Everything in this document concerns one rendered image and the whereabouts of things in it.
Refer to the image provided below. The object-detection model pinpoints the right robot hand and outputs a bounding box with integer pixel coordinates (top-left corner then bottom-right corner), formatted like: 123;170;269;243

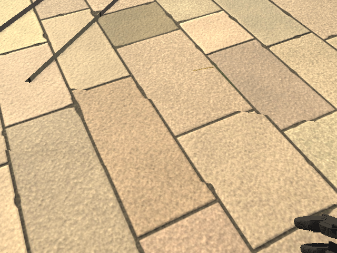
294;214;337;253

